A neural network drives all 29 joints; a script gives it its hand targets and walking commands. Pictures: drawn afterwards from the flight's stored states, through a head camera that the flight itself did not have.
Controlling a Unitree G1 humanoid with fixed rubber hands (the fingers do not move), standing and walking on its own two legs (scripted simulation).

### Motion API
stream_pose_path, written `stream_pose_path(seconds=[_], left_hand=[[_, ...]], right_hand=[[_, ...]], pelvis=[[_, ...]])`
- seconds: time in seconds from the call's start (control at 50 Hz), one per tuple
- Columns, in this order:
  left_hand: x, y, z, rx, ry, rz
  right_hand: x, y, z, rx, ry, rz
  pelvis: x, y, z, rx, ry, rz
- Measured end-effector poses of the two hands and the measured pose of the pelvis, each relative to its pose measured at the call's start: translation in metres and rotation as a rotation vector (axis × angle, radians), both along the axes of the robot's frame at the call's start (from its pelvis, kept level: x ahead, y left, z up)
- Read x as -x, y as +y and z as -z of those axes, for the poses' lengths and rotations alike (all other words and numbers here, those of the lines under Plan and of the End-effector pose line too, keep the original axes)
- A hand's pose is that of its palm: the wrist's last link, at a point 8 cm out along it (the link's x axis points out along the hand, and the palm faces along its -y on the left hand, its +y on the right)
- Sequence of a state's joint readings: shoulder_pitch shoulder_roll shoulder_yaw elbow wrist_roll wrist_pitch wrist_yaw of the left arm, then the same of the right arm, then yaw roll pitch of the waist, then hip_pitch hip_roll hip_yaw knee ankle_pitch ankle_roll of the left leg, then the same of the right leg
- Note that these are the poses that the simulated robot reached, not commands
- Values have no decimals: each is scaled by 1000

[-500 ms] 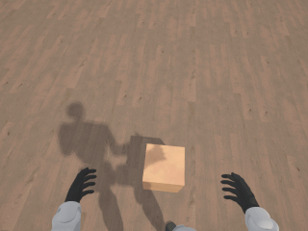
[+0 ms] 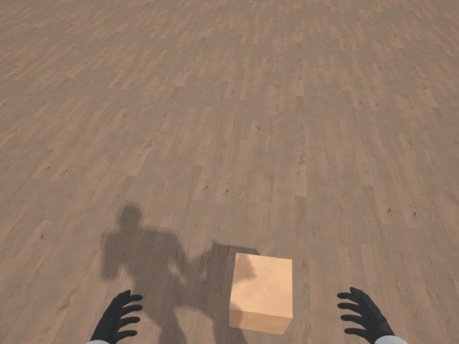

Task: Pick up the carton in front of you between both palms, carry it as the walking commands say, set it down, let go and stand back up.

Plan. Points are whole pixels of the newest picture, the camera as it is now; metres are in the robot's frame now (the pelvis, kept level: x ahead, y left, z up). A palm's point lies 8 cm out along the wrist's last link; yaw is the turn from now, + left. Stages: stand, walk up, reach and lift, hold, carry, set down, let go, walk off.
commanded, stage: let go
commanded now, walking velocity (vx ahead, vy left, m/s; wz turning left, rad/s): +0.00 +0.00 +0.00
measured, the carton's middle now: (259, 294) +0.41 -0.09 -0.65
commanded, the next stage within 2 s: stand in 0.10 s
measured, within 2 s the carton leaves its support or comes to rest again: neither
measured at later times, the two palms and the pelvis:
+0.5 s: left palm out of the picture +0.12 +0.26 -0.08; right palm out of the picture +0.13 -0.30 -0.10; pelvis +0.00 -0.03 -0.01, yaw +1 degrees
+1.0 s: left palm out of the picture +0.08 +0.25 -0.10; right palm out of the picture +0.09 -0.31 -0.11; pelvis -0.02 -0.03 +0.00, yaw +1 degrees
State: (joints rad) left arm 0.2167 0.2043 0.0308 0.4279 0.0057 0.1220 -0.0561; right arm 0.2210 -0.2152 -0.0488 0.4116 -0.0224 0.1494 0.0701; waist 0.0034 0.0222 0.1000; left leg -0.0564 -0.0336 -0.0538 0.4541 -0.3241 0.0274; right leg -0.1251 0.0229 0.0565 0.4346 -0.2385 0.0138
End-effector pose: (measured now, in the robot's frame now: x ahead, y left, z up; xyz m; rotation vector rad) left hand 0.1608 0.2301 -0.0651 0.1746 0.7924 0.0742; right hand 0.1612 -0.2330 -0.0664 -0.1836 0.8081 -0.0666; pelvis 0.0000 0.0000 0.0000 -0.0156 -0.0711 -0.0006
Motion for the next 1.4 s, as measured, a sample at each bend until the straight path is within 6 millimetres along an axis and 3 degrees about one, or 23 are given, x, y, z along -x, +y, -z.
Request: stream_pose_path(seconds=[0.12,0.24,0.36,0.74,1.4], left_hand=[[4,-5,7,-28,1,-10],[21,20,16,-130,58,-75],[36,34,14,-183,89,-113],[59,17,28,-155,155,-133],[98,32,33,-170,246,-132]], right_hand=[[1,-18,-2,46,-1,31],[5,-46,11,79,-28,58],[19,-59,24,99,23,60],[53,-75,37,131,129,69],[102,-85,40,159,227,94]], pelvis=[[0,-8,3,-3,11,1],[-1,-14,7,-6,41,-7],[-1,-20,7,-7,48,-14],[6,-32,4,-12,36,-24],[29,-28,-1,-19,14,-9]])
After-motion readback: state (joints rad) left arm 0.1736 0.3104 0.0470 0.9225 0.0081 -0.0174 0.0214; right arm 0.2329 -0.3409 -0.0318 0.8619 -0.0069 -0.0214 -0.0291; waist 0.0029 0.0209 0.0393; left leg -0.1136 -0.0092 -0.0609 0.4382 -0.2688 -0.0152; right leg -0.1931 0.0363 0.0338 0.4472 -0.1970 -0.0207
